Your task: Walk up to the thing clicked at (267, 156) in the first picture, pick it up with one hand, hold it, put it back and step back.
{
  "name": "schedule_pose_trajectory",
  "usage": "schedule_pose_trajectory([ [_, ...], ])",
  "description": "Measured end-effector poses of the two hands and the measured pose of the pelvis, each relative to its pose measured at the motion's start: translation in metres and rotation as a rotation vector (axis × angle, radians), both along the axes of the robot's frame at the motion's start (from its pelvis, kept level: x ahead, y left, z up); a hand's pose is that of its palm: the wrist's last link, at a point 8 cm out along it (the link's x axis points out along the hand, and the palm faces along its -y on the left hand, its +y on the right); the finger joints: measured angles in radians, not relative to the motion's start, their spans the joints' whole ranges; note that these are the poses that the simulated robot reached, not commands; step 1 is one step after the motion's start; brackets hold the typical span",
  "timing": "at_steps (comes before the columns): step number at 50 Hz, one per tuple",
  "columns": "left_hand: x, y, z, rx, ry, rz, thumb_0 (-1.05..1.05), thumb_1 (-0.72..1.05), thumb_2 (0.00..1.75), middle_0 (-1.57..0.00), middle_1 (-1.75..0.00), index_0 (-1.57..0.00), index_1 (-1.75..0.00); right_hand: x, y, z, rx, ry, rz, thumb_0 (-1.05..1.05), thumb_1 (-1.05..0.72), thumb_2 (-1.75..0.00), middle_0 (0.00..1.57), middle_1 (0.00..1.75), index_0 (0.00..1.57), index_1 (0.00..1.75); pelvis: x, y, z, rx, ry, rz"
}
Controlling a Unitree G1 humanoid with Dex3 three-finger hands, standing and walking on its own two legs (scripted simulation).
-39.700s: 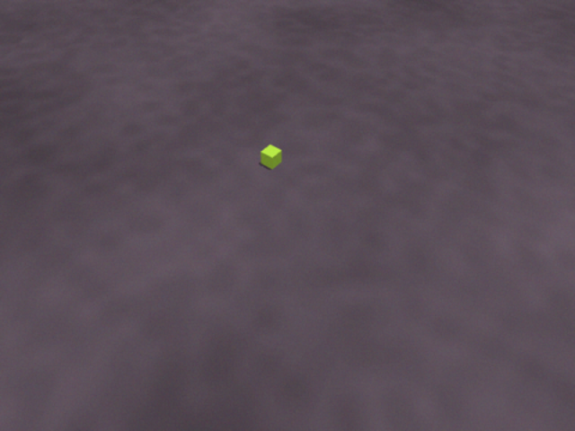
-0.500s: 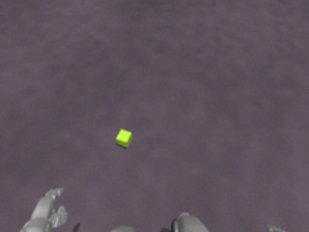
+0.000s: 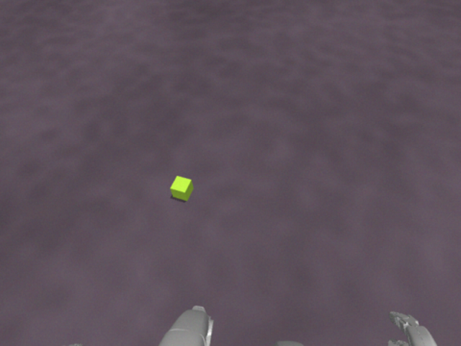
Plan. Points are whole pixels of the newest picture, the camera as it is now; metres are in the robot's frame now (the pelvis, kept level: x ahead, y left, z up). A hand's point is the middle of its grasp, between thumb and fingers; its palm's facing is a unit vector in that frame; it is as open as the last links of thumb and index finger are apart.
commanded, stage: step back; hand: left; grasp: from above
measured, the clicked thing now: (182, 188) +0.85 +0.32 -0.71
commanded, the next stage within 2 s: stand in 1.74 s
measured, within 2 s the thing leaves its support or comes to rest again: neither
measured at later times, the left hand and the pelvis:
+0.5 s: hand out of the picture -0.07 +0.26 -0.14, palm faces +0.08 -0.93 -0.36, open 7.4 cm; pelvis -0.17 -0.01 +0.01, yaw +5 degrees
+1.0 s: hand out of the picture -0.21 +0.26 -0.14, palm faces +0.08 -0.91 -0.40, open 7.4 cm; pelvis -0.25 -0.02 +0.01, yaw +5 degrees
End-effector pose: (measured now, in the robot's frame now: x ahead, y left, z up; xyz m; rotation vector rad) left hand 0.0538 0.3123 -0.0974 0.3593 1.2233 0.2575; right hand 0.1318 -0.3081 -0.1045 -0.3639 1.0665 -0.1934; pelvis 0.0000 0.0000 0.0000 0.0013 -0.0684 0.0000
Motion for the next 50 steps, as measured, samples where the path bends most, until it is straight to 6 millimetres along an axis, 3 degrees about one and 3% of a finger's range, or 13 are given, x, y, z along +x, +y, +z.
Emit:
schedule_pose_trajectory([
  [3, -0.017, -0.007, 0.014, 0.009, -0.013, 0.010, 0.00, 0.90, 0.90, -0.21, -0.30, -0.20, -0.30, -0.030, -0.004, 0.002, 0.019, 0.034, -0.009, 0.00, -0.91, -0.90, 0.21, 0.30, 0.21, 0.30, -0.016, -0.003, 0.010, 0.041, 0.016, 0.000],
  [8, -0.022, -0.005, 0.022, 0.037, -0.088, -0.002, 0.00, 0.90, 0.90, -0.21, -0.30, -0.20, -0.30, -0.087, -0.011, -0.003, -0.001, 0.120, 0.000, 0.00, -0.91, -0.90, 0.21, 0.30, 0.20, 0.30, -0.048, -0.005, 0.011, 0.033, 0.044, 0.042],
  [14, -0.034, 0.007, 0.007, 0.028, -0.205, -0.001, 0.00, 0.90, 0.90, -0.21, -0.30, -0.20, -0.30, -0.147, -0.004, -0.010, -0.042, 0.211, 0.045, 0.00, -0.91, -0.90, 0.21, 0.30, 0.20, 0.30, -0.097, -0.003, -0.004, 0.018, 0.033, 0.122],
  [18, -0.066, 0.003, -0.003, -0.011, -0.177, 0.014, 0.00, 0.90, 0.90, -0.20, -0.30, -0.20, -0.30, -0.179, 0.005, 0.000, -0.033, 0.209, 0.052, 0.00, -0.91, -0.90, 0.21, 0.30, 0.21, 0.30, -0.127, -0.003, 0.001, 0.020, 0.005, 0.106],
  [21, -0.096, -0.004, -0.002, -0.040, -0.136, 0.035, 0.00, 0.90, 0.90, -0.20, -0.30, -0.20, -0.30, -0.193, 0.004, 0.013, -0.042, 0.184, 0.057, 0.00, -0.90, -0.90, 0.21, 0.30, 0.21, 0.30, -0.143, -0.006, 0.010, -0.015, 0.016, 0.109],
  [25, -0.141, -0.011, -0.004, -0.047, -0.096, 0.050, 0.00, 0.90, 0.90, -0.21, -0.30, -0.20, -0.30, -0.195, -0.005, 0.021, -0.051, 0.124, 0.073, 0.00, -0.90, -0.90, 0.21, 0.30, 0.21, 0.30, -0.169, -0.014, 0.012, -0.021, 0.038, 0.085],
  [31, -0.212, -0.027, -0.012, -0.006, -0.007, 0.026, 0.00, 0.90, 0.90, -0.21, -0.30, -0.20, -0.30, -0.199, -0.027, 0.010, -0.025, -0.001, 0.076, 0.00, -0.90, -0.90, 0.21, 0.30, 0.21, 0.30, -0.210, -0.033, -0.001, -0.012, 0.032, 0.022],
  [36, -0.265, -0.042, 0.000, -0.001, 0.029, 0.052, 0.00, 0.90, 0.90, -0.21, -0.30, -0.20, -0.30, -0.231, -0.034, 0.005, 0.015, 0.018, 0.040, 0.00, -0.91, -0.90, 0.21, 0.30, 0.20, 0.30, -0.226, -0.041, 0.006, -0.004, 0.013, 0.011],
  [41, -0.282, -0.037, 0.009, 0.014, 0.001, 0.081, 0.01, 0.90, 0.90, -0.21, -0.30, -0.20, -0.30, -0.267, -0.036, -0.002, 0.028, 0.087, 0.035, 0.00, -0.91, -0.90, 0.21, 0.30, 0.20, 0.30, -0.238, -0.038, 0.009, 0.006, 0.020, 0.053],
  [45, -0.283, -0.022, 0.006, 0.012, -0.042, 0.091, 0.01, 0.90, 0.90, -0.21, -0.30, -0.20, -0.30, -0.289, -0.028, -0.007, 0.017, 0.155, 0.056, 0.00, -0.91, -0.90, 0.20, 0.30, 0.20, 0.30, -0.247, -0.030, 0.006, 0.000, 0.026, 0.100],
  [50, -0.279, -0.012, 0.001, -0.006, -0.023, 0.074, 0.00, 0.90, 0.90, -0.21, -0.30, -0.20, -0.30, -0.306, -0.013, 0.002, 0.030, 0.138, 0.036, 0.00, -0.91, -0.90, 0.21, 0.30, 0.21, 0.30, -0.251, -0.023, 0.010, 0.027, 0.021, 0.081],
])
